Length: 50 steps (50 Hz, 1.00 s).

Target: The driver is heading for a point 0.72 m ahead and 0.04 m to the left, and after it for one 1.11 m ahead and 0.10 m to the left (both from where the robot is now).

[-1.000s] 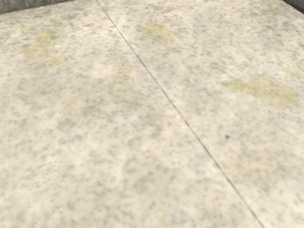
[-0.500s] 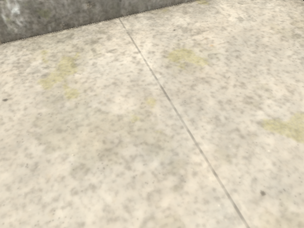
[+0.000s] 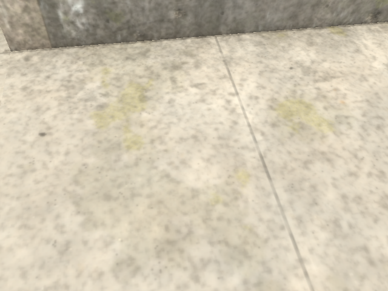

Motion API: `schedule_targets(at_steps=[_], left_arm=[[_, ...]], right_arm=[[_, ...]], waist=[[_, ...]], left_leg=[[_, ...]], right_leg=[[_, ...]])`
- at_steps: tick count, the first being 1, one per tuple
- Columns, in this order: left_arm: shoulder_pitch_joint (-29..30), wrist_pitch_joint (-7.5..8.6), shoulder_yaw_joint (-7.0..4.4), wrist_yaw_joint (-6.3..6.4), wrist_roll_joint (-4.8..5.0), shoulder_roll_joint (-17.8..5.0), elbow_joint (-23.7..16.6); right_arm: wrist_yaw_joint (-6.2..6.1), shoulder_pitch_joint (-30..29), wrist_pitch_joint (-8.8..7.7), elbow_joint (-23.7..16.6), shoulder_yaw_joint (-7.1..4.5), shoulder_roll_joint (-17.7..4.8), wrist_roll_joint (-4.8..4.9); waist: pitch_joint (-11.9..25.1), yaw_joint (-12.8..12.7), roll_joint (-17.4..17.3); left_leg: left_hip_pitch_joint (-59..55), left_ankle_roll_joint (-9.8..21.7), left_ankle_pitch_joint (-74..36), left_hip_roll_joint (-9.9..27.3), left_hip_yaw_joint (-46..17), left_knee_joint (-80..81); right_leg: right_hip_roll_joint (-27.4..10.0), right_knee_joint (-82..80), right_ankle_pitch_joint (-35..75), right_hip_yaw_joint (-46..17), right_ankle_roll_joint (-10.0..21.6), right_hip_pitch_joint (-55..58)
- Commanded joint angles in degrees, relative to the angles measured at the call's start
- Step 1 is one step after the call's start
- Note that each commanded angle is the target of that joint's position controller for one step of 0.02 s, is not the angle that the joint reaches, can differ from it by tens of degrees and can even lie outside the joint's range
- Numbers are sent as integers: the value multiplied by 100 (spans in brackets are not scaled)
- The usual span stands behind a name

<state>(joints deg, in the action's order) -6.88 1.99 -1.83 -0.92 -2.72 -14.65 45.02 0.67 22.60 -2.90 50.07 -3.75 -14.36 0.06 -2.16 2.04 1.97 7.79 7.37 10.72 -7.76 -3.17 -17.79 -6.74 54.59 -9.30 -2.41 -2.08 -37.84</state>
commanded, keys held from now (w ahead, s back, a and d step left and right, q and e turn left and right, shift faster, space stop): w+q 0.34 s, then w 0.46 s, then w+e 0.08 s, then e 0.12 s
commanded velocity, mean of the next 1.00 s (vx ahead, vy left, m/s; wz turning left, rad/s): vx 0.49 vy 0.00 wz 0.28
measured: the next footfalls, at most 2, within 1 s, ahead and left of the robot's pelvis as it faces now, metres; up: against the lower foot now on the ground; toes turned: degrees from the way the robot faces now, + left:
right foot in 0.24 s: +0.34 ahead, -0.12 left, +0.00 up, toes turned +10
left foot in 0.76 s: +0.53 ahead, +0.15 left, +0.00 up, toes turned +21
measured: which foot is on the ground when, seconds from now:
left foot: down 0.00-0.24, up 0.26-0.74, down 0.76-1.00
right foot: up 0.00-0.22, down 0.24-0.76, up 0.78-1.00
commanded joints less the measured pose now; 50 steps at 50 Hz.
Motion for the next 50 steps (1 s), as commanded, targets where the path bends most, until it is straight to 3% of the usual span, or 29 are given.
schedule_targets(at_steps=[1, 7, 9, 11, 12, 13, 14, 15, 16, 17, 19, 23, 26, 29, 33, 35, 36, 37, 38, 39, 40, 41, 42, 43, 44, 47, 50], left_arm=[[455, 18, -54, -16, 24, -347, -461], [1350, 126, 15, -59, 106, -414, -875], [1051, 179, -14, -45, 124, -550, -860], [-32, 252, -118, 45, 139, -791, -550], [-848, 333, -197, 123, 82, -989, -377], [-1779, 353, -285, 233, -43, -1423, -391], [-1405, 264, -378, 232, -78, -1795, -447], [-991, 193, -301, 203, 27, -1179, -534], [-671, 188, -190, 187, 79, -724, -575], [-564, 199, -140, 166, 64, -548, -522], [-759, 283, -112, 156, 100, -491, -320], [-1126, 487, -138, 52, 174, -552, -35], [-1299, 470, -140, 28, 176, -551, 137], [-1479, 435, -148, 14, 205, -611, 296], [-1941, 359, -184, 38, 195, -791, 587], [-1976, 294, -198, 62, 184, -872, 688], [-1962, 262, -200, 74, 196, -906, 731], [-1963, 229, -173, 81, 221, -847, 764], [-1891, 236, -104, 81, 236, -675, 612], [-2275, 251, 39, 19, 343, -31, 322], [-1966, 212, -155, 81, 196, -706, 390], [-1608, 211, -182, 74, 222, -701, 297], [-1475, 233, -136, 50, 257, -538, 306], [-1494, 183, -141, 39, 245, -457, 384], [-1632, 93, -137, 11, 161, -397, 464], [-1732, -77, -158, -34, 118, -213, 560], [-1241, -128, -162, -48, 109, -150, 367]], right_arm=[[-28, 272, -76, -285, -208, -869, 13], [-112, 658, -41, -270, -234, -959, -92], [-162, 427, -43, -354, -263, -1067, -111], [-133, 80, -68, -449, -290, -1194, -116], [-76, 28, -107, -460, -267, -1113, -69], [-41, 197, -148, -639, -128, -612, -33], [-40, 961, -110, -783, -81, -346, 121], [-99, 692, -3, -539, -127, -839, -91], [-40, 229, 23, -566, -143, -857, -131], [5, -2, 42, -611, -124, -753, -132], [113, -66, 143, -624, -93, -605, -240], [189, -421, 213, -731, -27, -435, -249], [225, -1124, 180, -941, 43, -386, -247], [282, -1824, 123, -1130, 178, -227, -227], [250, -2312, 75, -1269, 228, -301, -216], [194, -2179, 42, -1233, 206, -381, -241], [156, -1772, 8, -1093, 172, -429, -269], [104, -937, -54, -785, 104, -540, -323], [28, 79, -98, -519, -22, -904, -427], [-49, 499, -81, -479, -177, -1540, -449], [-69, 360, -10, -483, -193, -1419, -145], [-77, -125, -12, -488, -111, -1112, -111], [-53, -440, -63, -493, -18, -748, -128], [-51, -638, -115, -477, 37, -550, -138], [-66, -735, -159, -425, 83, -398, -121], [-86, -620, -317, -272, 92, -413, -100], [-131, -601, -313, -193, 82, -482, -79]], waist=[[2, 53, -518], [-64, 349, -610], [-30, 130, -657], [384, -357, -590], [879, -762, -259], [1853, -988, 447], [2177, -372, 1891], [1368, -316, 653], [700, -315, 72], [400, -256, -73], [228, -162, 362], [193, -117, 359], [-9, -204, 302], [-81, -340, 309], [-165, -468, 323], [-100, -352, 346], [109, -149, 329], [554, 213, 130], [1217, 609, -247], [1891, 460, -1641], [1821, 522, -1138], [977, 280, -800], [553, 115, -564], [312, -65, -547], [189, -224, -658], [88, -435, -537], [8, -452, -622]], left_leg=[[-54, 597, -1692, 1324, -1236, 623], [-723, 517, -2290, 1473, -1630, 144], [-664, 357, -2495, 1545, -1792, -91], [-321, 123, -3431, 1321, -1706, -1026], [113, -14, -3121, 933, -1410, -2211], [807, -96, -1130, 584, -919, -3883], [2472, -246, 2286, -175, -392, -5141], [2943, -194, 1751, 418, -431, -5573], [2851, -225, 1145, 610, -350, -5418], [2708, -281, 858, 778, -288, -5198], [2430, -366, 725, 919, -240, -4908], [2737, -441, 388, 864, -284, -4518], [3056, -546, -176, 929, -130, -3685], [2621, -579, -710, 993, 349, -2510], [2294, -387, -483, 972, 686, -1749], [1932, -209, -67, 812, 787, -1475], [1355, -103, 15, 640, 860, -1229], [252, 44, -147, 511, 879, -895], [-1210, 308, 303, 1334, -34, -830], [-2795, 1002, 659, 3134, -2833, -329], [-2463, 1135, 363, 3179, -3476, 82], [-1823, 970, 67, 2917, -2423, 86], [-1101, 763, -374, 2652, -1759, 293], [-614, 508, -571, 2401, -1242, 492], [-227, 343, -736, 2219, -854, 664], [31, 323, -3138, 2177, -46, 656], [27, 246, -4037, 2066, 663, 546]], right_leg=[[190, -702, 737, 216, -99, -162], [492, -1846, 889, 175, 39, -16], [579, -2250, 633, 83, 173, 644], [863, -2566, 161, 200, 371, 2218], [556, -2799, 139, -32, 546, 3427], [-940, -2920, -1217, -1545, 792, 4725], [-2027, -3826, -1575, -4316, 1450, 5495], [-1786, -3891, -2209, -4086, 1387, 4754], [-1485, -3954, -1836, -3018, 1254, 3988], [-1201, -4069, -973, -2201, 1138, 3513], [-792, -4220, 128, -1243, 1018, 3042], [-729, -4453, 1213, -570, 1200, 3102], [-587, -4632, 1404, -100, 1212, 3181], [-418, -4662, 1660, 319, 1135, 3088], [-670, -4442, 2102, 284, 1118, 3590], [-755, -3997, 2977, 323, 1075, 3877], [-697, -3432, 3707, 433, 1013, 3924], [-478, -2427, 3890, 669, 901, 3670], [-256, -1010, 2557, 827, 773, 2693], [712, 1128, -1187, 1052, 507, 586], [774, 1819, -1984, 250, 562, 12], [493, 1864, -1572, 29, 635, -217], [324, 1513, -1205, -10, 649, -29], [213, 1179, -1027, -23, 630, 264], [160, 981, -918, -37, 573, 556], [329, 891, -659, 39, 429, 769], [333, 365, -55, 212, 333, 522]])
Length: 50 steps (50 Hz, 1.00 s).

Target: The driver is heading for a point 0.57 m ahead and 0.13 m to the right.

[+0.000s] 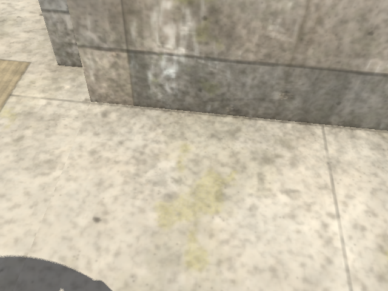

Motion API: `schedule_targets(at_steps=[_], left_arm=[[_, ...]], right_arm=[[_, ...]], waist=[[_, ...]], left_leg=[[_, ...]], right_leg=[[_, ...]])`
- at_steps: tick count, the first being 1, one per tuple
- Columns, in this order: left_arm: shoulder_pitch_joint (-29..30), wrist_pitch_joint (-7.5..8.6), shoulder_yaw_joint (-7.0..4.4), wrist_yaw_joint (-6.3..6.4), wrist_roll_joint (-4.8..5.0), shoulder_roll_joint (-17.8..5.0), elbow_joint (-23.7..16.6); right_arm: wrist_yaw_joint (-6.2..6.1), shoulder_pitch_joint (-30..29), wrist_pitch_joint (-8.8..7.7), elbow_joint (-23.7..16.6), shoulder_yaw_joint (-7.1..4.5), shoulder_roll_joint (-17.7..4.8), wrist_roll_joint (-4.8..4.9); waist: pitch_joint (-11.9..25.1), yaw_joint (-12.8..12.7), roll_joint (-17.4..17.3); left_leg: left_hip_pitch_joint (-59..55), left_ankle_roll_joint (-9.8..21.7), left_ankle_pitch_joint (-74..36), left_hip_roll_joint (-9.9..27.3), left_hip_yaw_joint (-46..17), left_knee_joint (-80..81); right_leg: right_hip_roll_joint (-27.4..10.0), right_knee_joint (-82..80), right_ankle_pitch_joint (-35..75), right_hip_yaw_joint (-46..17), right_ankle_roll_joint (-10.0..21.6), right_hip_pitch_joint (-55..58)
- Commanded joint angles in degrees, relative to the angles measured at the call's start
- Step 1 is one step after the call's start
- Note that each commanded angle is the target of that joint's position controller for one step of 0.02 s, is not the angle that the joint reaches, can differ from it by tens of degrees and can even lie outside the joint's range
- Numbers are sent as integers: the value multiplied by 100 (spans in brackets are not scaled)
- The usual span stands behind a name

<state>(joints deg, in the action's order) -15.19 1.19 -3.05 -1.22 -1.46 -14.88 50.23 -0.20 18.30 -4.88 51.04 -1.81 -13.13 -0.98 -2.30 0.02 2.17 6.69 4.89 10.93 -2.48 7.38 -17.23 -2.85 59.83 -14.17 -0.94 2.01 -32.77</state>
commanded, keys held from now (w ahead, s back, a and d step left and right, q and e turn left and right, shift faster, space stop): e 0.60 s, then no key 0.40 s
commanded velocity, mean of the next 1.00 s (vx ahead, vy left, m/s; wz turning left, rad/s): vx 0.07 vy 0.00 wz -0.40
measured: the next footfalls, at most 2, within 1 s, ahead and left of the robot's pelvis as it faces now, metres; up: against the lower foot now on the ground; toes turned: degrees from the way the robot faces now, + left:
right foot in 0.24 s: +0.22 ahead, -0.10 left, +0.00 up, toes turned -11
left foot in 0.74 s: +0.21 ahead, +0.09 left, +0.00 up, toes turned -27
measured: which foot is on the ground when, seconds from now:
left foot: down 0.00-0.24, up 0.26-0.72, down 0.74-1.00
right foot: up 0.00-0.22, down 0.24-0.76, up 0.78-1.00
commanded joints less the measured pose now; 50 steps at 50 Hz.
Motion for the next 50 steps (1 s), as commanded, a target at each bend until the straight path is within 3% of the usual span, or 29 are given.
schedule_targets(at_steps=[1, 4, 7, 10, 11, 12, 13, 14, 15, 16, 17, 19, 21, 26, 30, 33, 35, 36, 37, 38, 39, 40, 41, 42, 43, 45, 48, 50], left_arm=[[-215, -46, -18, -34, -11, -83, -232], [353, -41, 63, -83, -5, 35, -437], [448, -43, 48, -94, -60, -62, -547], [11, -3, -46, -63, -107, -264, -521], [-447, 62, -98, -30, -131, -330, -399], [-888, 141, -230, 42, -148, -783, -364], [-790, 107, -395, 112, -37, -1432, -439], [-998, 10, -443, 103, 258, -1472, -483], [-547, -89, -398, 138, 242, -1190, -607], [-116, -174, -292, 176, 186, -839, -670], [113, -222, -229, 196, 157, -632, -692], [254, -234, -219, 196, 111, -583, -728], [207, -184, -273, 150, 78, -742, -731], [134, -279, -355, 138, 42, -911, -788], [118, -338, -402, 119, 7, -963, -822], [241, -357, -379, 97, -23, -878, -837], [261, -411, -357, 92, 9, -828, -764], [321, -428, -335, 115, 68, -791, -750], [245, -416, -295, 164, 127, -642, -740], [58, -392, -217, 184, 214, -349, -810], [265, -343, -312, 227, 67, -694, -799], [260, -320, -352, 208, -25, -818, -728], [25, -321, -347, 169, 10, -725, -579], [-131, -341, -332, 155, 12, -674, -467], [-205, -363, -315, 144, 0, -632, -383], [-70, -389, -248, 159, 18, -521, -318], [271, -407, -101, 214, 80, -313, -272], [342, -409, -63, 271, 161, -335, -187]], right_arm=[[-63, -213, -90, -280, -99, -577, 28], [-122, -88, -29, -189, -105, -632, 44], [-181, 77, 56, -79, -157, -755, 44], [-248, -27, 165, -88, -238, -906, 57], [-246, -96, 220, -116, -260, -940, 70], [-228, 53, 241, -212, -276, -967, 57], [-176, 471, 296, -430, -174, -392, 10], [-157, 516, 408, -432, -152, -492, -45], [-152, 166, 456, -462, -170, -600, -36], [-157, -260, 451, -540, -182, -634, -29], [-169, -470, 461, -601, -204, -680, -65], [-161, -265, 598, -558, -194, -602, -131], [-159, -170, 673, -567, -171, -489, -82], [-192, -676, 753, -785, -188, -577, -46], [-214, -851, 700, -897, -178, -597, 7], [-236, -589, 632, -851, -155, -591, 72], [-237, -226, 577, -774, -135, -558, 101], [-257, 18, 537, -708, -131, -544, 77], [-303, -1, 490, -698, -172, -759, 40], [-324, -264, 471, -889, -256, -1278, -66], [-269, -723, 464, -962, -290, -1427, -114], [-244, -741, 433, -917, -194, -1045, -89], [-223, -1011, 404, -909, -127, -816, -33], [-215, -1124, 386, -932, -109, -762, -10], [-229, -1100, 369, -916, -95, -740, 6], [-227, -791, 351, -780, -67, -696, 19], [-229, -444, 357, -533, -65, -775, 25], [-206, -294, 408, -389, -94, -896, -11]], waist=[[-8, -229, -706], [18, -22, -783], [129, 45, -786], [335, -123, -767], [576, -355, -509], [991, -561, 157], [1349, -85, 1175], [2195, -342, 835], [1534, -282, 295], [746, -190, -26], [393, -67, -133], [486, 82, 18], [688, 111, 24], [598, -120, 388], [527, -209, 442], [610, -163, 542], [587, -15, 549], [540, 132, 491], [410, 94, 66], [506, -72, -1139], [38, -40, -1357], [40, -153, -838], [51, -376, -691], [141, -416, -773], [197, -376, -942], [283, -195, -935], [400, 69, -1080], [409, 174, -1264]], left_leg=[[184, 440, -4024, 1433, -168, 458], [90, 387, -4040, 1354, 202, 264], [-364, 344, -4248, 1538, 243, -249], [-570, 235, -4730, 1634, 255, -1428], [-458, 92, -4306, 1473, 365, -2355], [298, -214, -2566, 1125, 452, -3846], [1988, -496, 2689, 0, 371, -5659], [2340, -534, 2792, -41, -793, -6203], [2620, -559, 2405, 220, -949, -6249], [2751, -576, 1933, 387, -957, -5827], [2683, -609, 1620, 486, -967, -5374], [2181, -662, 1290, 424, -903, -4928], [2036, -700, 1227, 345, -900, -4584], [2206, -766, 1095, 293, -1017, -3685], [2016, -708, 1179, 154, -1075, -3093], [1424, -545, 1305, 30, -963, -2458], [765, -360, 1151, -83, -878, -1490], [293, -245, 721, -82, -850, -652], [4, -122, 709, 354, -1315, 49], [-100, 319, 1399, 1743, -3003, 722], [844, 799, 746, 2391, -3676, 892], [1166, 894, 33, 2183, -3281, 681], [1181, 736, -484, 1781, -2651, 504], [967, 585, -902, 1481, -2216, 367], [690, 561, -1434, 1345, -1976, 234], [145, 585, -2294, 1272, -1756, -16], [-339, 606, -2746, 1291, -1715, -272], [-406, 608, -2998, 1305, -1813, -411]], right_leg=[[-49, -552, 679, 163, -86, 71], [64, -1643, 1268, 483, -26, 437], [203, -2132, 1065, 640, 136, 619], [481, -2574, 404, 731, 438, 1130], [605, -3117, 836, 714, 568, 1678], [-62, -3386, 3032, -214, 856, 2657], [-1670, -2893, 6914, -2199, 1762, 3844], [-1961, -3399, 5768, -2962, 2385, 4049], [-1777, -3735, 4008, -2678, 2273, 3436], [-1415, -4058, 2940, -2298, 1973, 2662], [-1080, -4235, 2471, -2039, 1676, 2227], [-687, -4316, 2271, -1626, 1397, 1790], [-549, -4296, 2172, -1575, 1298, 1778], [-412, -4618, -203, -2115, 1122, 1774], [-398, -4616, -590, -2524, 1043, 1796], [-381, -4519, -258, -2568, 959, 1725], [-323, -4428, -102, -2619, 816, 1555], [-189, -4294, -257, -2551, 628, 1337], [113, -3953, -706, -2331, 306, 1002], [836, -2774, -1288, -1455, -31, 504], [1369, -1675, -1540, -644, -111, 334], [1078, -950, -1305, -895, -132, 786], [1072, -590, -982, -876, -151, 927], [1072, -345, -796, -832, -197, 933], [1071, -212, -785, -775, -251, 834], [966, -617, -899, -667, -395, 767], [701, -1865, -1132, -313, -487, 1201], [681, -2642, -1218, -65, -403, 1613]])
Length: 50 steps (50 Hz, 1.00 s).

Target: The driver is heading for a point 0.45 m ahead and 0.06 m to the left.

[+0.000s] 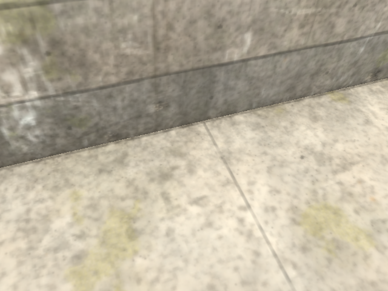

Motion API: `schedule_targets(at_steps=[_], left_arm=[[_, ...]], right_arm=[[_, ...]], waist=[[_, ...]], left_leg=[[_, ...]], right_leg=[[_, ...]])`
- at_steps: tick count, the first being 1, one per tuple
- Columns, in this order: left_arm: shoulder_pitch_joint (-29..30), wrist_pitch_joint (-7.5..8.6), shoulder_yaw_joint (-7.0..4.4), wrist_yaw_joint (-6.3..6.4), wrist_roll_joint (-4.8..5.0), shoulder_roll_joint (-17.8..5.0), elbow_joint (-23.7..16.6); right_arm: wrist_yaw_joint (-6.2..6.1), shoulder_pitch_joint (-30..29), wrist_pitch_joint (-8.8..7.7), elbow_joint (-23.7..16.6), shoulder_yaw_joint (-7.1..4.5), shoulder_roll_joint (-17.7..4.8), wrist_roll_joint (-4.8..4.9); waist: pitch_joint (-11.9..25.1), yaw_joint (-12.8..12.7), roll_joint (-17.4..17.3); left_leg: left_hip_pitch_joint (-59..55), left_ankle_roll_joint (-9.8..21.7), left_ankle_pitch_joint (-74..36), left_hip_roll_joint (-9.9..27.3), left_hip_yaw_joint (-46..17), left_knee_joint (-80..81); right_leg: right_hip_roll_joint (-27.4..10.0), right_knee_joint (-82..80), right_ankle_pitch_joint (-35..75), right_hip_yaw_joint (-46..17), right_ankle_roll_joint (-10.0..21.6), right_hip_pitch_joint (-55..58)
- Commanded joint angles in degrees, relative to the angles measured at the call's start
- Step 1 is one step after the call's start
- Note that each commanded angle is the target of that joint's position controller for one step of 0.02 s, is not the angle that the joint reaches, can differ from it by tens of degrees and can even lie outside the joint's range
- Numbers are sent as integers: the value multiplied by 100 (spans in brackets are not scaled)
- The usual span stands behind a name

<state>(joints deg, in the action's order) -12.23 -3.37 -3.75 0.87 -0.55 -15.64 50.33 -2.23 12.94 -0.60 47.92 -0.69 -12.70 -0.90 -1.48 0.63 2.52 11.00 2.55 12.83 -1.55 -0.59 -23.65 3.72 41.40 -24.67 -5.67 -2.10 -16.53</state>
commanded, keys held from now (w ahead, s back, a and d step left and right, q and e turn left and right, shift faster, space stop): no key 1.00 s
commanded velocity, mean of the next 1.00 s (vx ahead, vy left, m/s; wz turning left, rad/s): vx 0.00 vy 0.00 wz -0.03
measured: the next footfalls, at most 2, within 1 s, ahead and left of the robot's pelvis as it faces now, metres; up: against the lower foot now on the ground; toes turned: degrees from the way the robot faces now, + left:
right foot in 0.08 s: +0.00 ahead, -0.12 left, +0.00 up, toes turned +4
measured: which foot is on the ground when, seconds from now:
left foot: down 0.00-1.00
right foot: up 0.00-0.06, down 0.08-1.00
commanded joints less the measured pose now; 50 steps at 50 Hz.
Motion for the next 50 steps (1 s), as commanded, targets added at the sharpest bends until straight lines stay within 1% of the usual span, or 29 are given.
schedule_targets(at_steps=[1, 2, 3, 4, 5, 6, 7, 8, 10, 13, 19, 27, 37, 50], left_arm=[[-31, 59, 17, 90, 103, -282, -113], [-183, 87, 39, 116, 104, -268, 4], [-271, 133, 43, 146, 69, -333, 105], [-268, 193, 13, 179, -3, -571, 144], [-87, 226, -33, 172, -25, -899, 189], [63, 252, 48, 116, 40, -591, 257], [136, 283, 107, 92, 41, -399, 284], [109, 297, 128, 101, 30, -388, 363], [9, 313, 148, 151, 26, -436, 555], [12, 318, 180, 164, 29, -403, 731], [29, 332, 231, 168, 28, -394, 999], [-95, 341, 292, 162, 28, -297, 1264], [-337, 349, 351, 167, 24, -148, 1467], [-610, 362, 384, 184, 19, 10, 1582]], right_arm=[[9, 250, 4, -13, -216, -969, -14], [18, 198, 21, 44, -229, -995, 9], [22, 177, 14, 84, -226, -965, 28], [46, 205, -29, 61, -197, -859, 51], [81, 332, -64, 30, -185, -753, 95], [65, 234, -31, 181, -146, -657, 97], [40, 79, 10, 266, -160, -707, 60], [38, -19, 36, 323, -176, -742, 41], [59, -25, 72, 429, -183, -743, 36], [59, 46, 81, 673, -146, -649, 42], [58, 63, 97, 1036, -93, -576, 29], [46, 173, 80, 1366, -25, -499, 31], [24, 344, 65, 1595, 38, -370, 34], [-1, 500, 50, 1720, 70, -224, 40]], waist=[[306, 63, -1301], [287, -71, -1188], [320, -124, -1047], [499, -44, -752], [452, 237, -126], [426, 128, 46], [215, 46, 52], [146, -10, 74], [34, -2, 198], [-57, 16, 39], [-189, 16, -141], [-197, 7, -232], [-209, -2, -247], [-225, -16, -274]], left_leg=[[-849, 785, -3341, 1199, -1049, 149], [-760, 644, -3432, 1151, -1009, 53], [-528, 436, -3292, 1128, -1018, 11], [-211, 207, -2743, 1025, -965, -11], [38, 61, -1790, 657, -646, 127], [-252, 3, -897, 472, -476, 408], [-321, -24, -802, 440, -466, 419], [-430, -11, -921, 468, -471, 400], [-513, -9, -1121, 534, -485, 384], [-471, -53, -939, 539, -481, 471], [-432, -111, -707, 548, -490, 556], [-356, -123, -585, 580, -505, 568], [-257, -110, -540, 600, -517, 536], [-199, -84, -610, 604, -522, 491]], right_leg=[[16, -1330, 169, 462, 67, 201], [-43, -2101, 954, 466, 128, 580], [-224, -2669, 1785, 236, 201, 1097], [-629, -2658, 2360, -223, 286, 1653], [-1047, -2104, 3608, -570, 501, 1685], [-1118, -2033, 3530, -548, 674, 1334], [-1028, -2125, 3117, -523, 630, 1150], [-943, -2226, 2804, -479, 574, 1021], [-865, -2349, 2613, -452, 528, 887], [-845, -2438, 2302, -447, 531, 853], [-829, -2596, 1782, -485, 569, 689], [-772, -2641, 1548, -445, 583, 629], [-721, -2573, 1597, -375, 575, 591], [-701, -2455, 1777, -311, 558, 597]])
Velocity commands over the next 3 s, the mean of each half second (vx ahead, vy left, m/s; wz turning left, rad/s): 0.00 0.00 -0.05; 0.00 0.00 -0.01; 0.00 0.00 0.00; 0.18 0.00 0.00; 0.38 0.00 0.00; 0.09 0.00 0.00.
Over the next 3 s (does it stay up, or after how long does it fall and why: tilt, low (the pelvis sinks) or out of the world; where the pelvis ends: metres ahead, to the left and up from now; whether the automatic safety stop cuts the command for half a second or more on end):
stays up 0.41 0.04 0.00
